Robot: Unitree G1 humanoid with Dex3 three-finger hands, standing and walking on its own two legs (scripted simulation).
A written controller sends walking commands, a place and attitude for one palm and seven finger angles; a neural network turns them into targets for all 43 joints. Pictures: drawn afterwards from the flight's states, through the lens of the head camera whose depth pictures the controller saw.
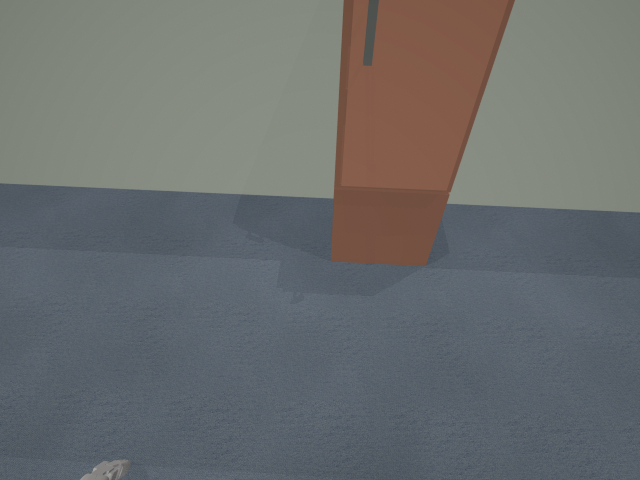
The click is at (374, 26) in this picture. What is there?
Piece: cupboard door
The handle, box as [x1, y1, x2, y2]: [363, 0, 378, 65]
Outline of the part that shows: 378,0 369,0 363,65 371,65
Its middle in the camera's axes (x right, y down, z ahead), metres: +0.12 -0.50 +0.92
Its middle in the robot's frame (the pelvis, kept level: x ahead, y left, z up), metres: +1.04 -0.06 +0.15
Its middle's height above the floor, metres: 0.92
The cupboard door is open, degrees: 0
